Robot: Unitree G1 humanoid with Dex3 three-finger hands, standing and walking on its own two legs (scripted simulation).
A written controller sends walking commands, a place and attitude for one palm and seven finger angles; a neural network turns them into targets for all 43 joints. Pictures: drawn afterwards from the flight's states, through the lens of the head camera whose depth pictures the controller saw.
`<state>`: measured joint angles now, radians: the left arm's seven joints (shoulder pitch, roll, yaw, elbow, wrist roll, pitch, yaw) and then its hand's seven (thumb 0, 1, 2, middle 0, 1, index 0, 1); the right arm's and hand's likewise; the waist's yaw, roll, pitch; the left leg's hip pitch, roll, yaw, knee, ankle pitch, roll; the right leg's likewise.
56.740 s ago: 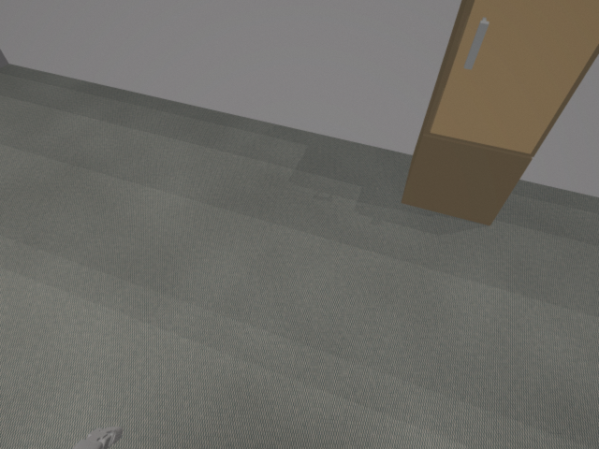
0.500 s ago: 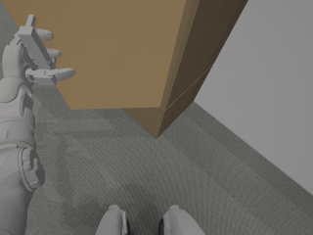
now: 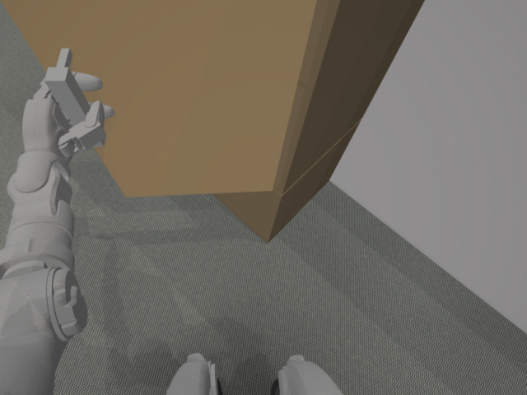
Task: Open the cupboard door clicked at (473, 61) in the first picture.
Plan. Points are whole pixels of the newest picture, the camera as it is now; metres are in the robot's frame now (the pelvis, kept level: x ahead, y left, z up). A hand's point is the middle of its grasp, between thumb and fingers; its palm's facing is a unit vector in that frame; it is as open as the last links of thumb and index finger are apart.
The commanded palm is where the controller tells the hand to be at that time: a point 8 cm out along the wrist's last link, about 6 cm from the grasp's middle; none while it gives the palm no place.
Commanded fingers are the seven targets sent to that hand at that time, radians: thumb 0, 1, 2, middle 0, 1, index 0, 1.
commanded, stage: pull the door open along its arc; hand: left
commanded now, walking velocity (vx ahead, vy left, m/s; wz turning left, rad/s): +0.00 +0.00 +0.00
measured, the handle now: (81, 100) +0.54 +0.24 +0.07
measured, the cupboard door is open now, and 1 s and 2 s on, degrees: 48 93 93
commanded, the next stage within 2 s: open thumb and fingers to let go in 0.92 s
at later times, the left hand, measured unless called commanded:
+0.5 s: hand (111, 192) +0.38 +0.18 +0.07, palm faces +0.12 -0.99 +0.07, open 6.1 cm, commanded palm +0.32 +0.23 +0.07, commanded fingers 0.00 0.90 0.90 -0.40 -1.35 -0.40 -1.35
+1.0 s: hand (195, 266) +0.28 +0.07 +0.08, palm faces +0.45 -0.90 +0.00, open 6.2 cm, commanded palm +0.24 +0.11 +0.07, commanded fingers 0.00 0.90 0.90 -0.40 -1.35 -0.40 -1.35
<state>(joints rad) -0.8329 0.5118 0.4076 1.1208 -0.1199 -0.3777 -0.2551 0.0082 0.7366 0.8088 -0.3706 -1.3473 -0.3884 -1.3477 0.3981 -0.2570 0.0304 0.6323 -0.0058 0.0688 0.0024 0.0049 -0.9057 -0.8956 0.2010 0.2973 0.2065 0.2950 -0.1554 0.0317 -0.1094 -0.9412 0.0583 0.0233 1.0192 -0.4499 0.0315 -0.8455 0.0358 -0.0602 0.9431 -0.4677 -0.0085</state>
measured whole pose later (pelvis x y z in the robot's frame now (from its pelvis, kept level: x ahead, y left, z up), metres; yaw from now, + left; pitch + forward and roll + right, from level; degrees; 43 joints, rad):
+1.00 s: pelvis +0.01 -0.05 +0.02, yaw +3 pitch +9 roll +1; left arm 0.21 -0.07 -0.11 0.06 0.02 -0.25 0.47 0.03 0.66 0.72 -0.32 -1.31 -0.36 -1.34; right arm 0.22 -0.18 0.01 0.53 -0.07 0.05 0.02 0.01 -0.91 -0.90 0.20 0.30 0.21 0.29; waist -0.02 0.03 -0.13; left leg -0.62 0.04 0.00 0.87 -0.41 -0.04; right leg -0.56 0.02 -0.08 0.90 -0.50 -0.07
